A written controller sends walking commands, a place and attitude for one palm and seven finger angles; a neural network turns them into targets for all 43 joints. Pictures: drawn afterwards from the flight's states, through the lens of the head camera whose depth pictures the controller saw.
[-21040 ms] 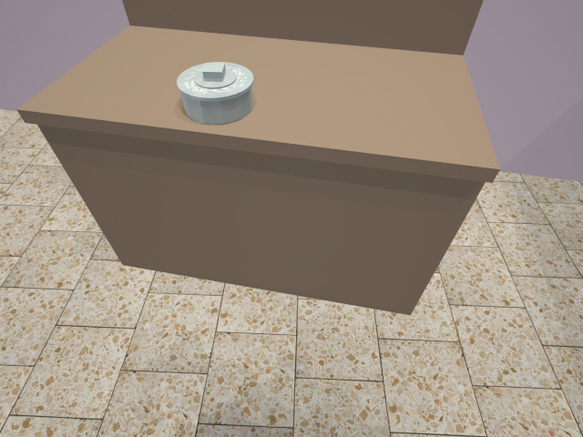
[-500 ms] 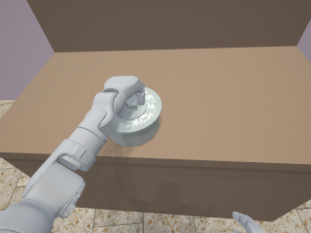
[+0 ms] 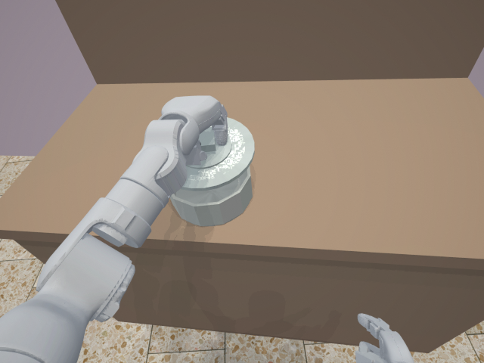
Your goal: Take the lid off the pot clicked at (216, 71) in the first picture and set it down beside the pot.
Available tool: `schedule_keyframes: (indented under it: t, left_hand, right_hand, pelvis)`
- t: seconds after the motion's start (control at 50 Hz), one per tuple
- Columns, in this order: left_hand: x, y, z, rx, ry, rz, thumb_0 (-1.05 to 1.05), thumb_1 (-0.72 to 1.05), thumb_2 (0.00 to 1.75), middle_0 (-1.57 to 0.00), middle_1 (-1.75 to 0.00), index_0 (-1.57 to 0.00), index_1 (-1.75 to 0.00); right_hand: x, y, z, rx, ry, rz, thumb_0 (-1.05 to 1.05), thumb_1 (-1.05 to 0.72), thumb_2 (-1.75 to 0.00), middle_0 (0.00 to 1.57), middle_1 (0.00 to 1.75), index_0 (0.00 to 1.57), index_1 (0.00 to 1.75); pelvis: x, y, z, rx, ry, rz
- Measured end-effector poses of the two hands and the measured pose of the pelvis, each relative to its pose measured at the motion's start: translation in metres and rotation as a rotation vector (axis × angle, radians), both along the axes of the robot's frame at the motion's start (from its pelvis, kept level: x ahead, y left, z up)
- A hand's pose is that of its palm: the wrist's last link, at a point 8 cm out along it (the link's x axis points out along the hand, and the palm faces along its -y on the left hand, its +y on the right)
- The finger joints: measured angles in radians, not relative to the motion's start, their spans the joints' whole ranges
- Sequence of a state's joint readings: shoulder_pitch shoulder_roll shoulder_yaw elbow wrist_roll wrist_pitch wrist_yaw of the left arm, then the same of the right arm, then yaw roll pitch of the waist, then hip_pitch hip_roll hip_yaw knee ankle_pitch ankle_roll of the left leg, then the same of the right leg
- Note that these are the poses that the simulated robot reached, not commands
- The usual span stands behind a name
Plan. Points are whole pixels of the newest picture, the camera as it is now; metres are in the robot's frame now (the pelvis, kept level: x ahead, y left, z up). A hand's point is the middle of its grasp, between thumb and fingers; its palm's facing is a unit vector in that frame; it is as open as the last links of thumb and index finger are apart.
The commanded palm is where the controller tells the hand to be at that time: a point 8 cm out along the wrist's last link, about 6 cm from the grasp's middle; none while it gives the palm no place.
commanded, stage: lift the lid straight up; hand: left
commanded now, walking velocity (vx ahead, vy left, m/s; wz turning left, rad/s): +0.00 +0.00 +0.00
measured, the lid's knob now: (202, 140) +0.46 +0.08 +0.14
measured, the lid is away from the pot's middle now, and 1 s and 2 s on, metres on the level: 0.01 0.01 0.10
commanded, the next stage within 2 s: move the lid sideways beside the pot in 1.14 s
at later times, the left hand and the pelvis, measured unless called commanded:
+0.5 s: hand (192, 121) +0.44 +0.08 +0.20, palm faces -0.21 -0.01 -0.98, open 7.1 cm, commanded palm +0.42 +0.09 +0.27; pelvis +0.00 +0.00 +0.00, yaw +0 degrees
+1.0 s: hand (184, 99) +0.44 +0.08 +0.24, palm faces -0.12 -0.01 -0.99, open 7.1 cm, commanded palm +0.41 +0.09 +0.30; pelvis -0.01 +0.01 +0.00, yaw +0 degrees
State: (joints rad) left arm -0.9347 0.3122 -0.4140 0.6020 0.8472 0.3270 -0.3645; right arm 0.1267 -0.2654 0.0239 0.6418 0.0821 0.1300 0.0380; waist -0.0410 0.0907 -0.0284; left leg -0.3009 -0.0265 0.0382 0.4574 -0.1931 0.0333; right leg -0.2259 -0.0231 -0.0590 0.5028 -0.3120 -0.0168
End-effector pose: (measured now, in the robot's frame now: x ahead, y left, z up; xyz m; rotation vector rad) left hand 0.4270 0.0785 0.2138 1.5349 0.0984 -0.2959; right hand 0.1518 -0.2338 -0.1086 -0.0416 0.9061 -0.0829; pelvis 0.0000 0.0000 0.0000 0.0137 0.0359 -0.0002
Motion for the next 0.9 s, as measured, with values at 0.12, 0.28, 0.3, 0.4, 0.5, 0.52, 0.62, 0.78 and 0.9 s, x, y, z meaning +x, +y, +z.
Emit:
schedule_keyframes:
  t: [0.12, 0.28, 0.3, 0.4, 0.5, 0.52, 0.62, 0.78, 0.9]
  left_hand:
    - [-0.002, -0.003, 0.009, -0.004, -0.003, -0.008, 0.02, 0.12, 1.03, -0.58, -0.84, -0.8, -0.92]
    - [0.003, -0.003, 0.022, 0.004, -0.018, -0.008, 0.02, 0.12, 1.04, -0.58, -0.84, -0.8, -0.92]
    - [0.004, -0.002, 0.023, -0.001, -0.019, -0.007, 0.02, 0.12, 1.04, -0.58, -0.84, -0.8, -0.92]
    - [0.008, 0.0, 0.032, -0.007, -0.028, -0.002, 0.02, 0.12, 1.03, -0.58, -0.84, -0.8, -0.92]
    - [0.008, 0.002, 0.04, -0.008, -0.043, -0.011, 0.02, 0.12, 1.03, -0.58, -0.84, -0.8, -0.92]
    - [0.008, 0.003, 0.041, -0.008, -0.048, -0.015, 0.02, 0.12, 1.03, -0.58, -0.84, -0.8, -0.92]
    - [0.007, 0.005, 0.049, -0.016, -0.06, -0.018, 0.02, 0.12, 1.04, -0.58, -0.84, -0.8, -0.92]
    - [0.003, 0.006, 0.062, 0.003, -0.097, -0.032, 0.01, 0.12, 1.04, -0.58, -0.84, -0.81, -0.92]
    - [-0.002, 0.004, 0.075, -0.005, -0.123, -0.041, 0.02, 0.12, 1.04, -0.58, -0.84, -0.81, -0.92]
  right_hand:
    - [-0.003, 0.001, 0.0, -0.002, 0.004, 0.004, 0.01, -0.91, -0.9, 0.19, 0.3, 0.2, 0.3]
    - [-0.014, 0.001, -0.003, -0.009, 0.012, -0.009, 0.01, -0.91, -0.9, 0.19, 0.3, 0.2, 0.3]
    - [-0.015, 0.001, -0.003, -0.01, 0.015, -0.01, 0.01, -0.91, -0.9, 0.19, 0.3, 0.2, 0.3]
    - [-0.022, 0.0, -0.004, -0.014, 0.026, -0.019, 0.01, -0.91, -0.9, 0.19, 0.3, 0.2, 0.3]
    - [-0.023, -0.001, -0.004, -0.018, 0.024, -0.021, 0.01, -0.91, -0.9, 0.19, 0.3, 0.2, 0.3]
    - [-0.022, -0.001, -0.004, -0.019, 0.022, -0.021, 0.01, -0.91, -0.9, 0.19, 0.3, 0.2, 0.3]
    - [-0.017, 0.001, -0.001, -0.022, 0.009, -0.01, 0.01, -0.91, -0.9, 0.19, 0.3, 0.2, 0.3]
    - [-0.003, 0.009, 0.005, -0.016, -0.03, 0.016, 0.01, -0.91, -0.9, 0.19, 0.3, 0.2, 0.3]
    - [0.004, 0.017, 0.006, -0.003, -0.046, 0.039, 0.01, -0.91, -0.9, 0.19, 0.3, 0.2, 0.3]
  pelvis:
    - [-0.002, 0.001, 0.0, 0.0, -0.005, 0.001]
    - [-0.004, 0.002, 0.001, 0.0, -0.006, -0.003]
    - [-0.004, 0.002, 0.001, 0.0, -0.006, -0.003]
    - [-0.003, 0.003, 0.001, 0.0, -0.005, -0.006]
    - [-0.002, 0.005, 0.001, -0.001, -0.006, -0.007]
    - [-0.002, 0.005, 0.002, -0.001, -0.007, -0.007]
    - [-0.002, 0.007, 0.002, -0.003, -0.01, -0.005]
    - [-0.003, 0.01, 0.002, -0.005, -0.008, 0.001]
    - [-0.005, 0.012, 0.001, -0.005, -0.009, 0.004]
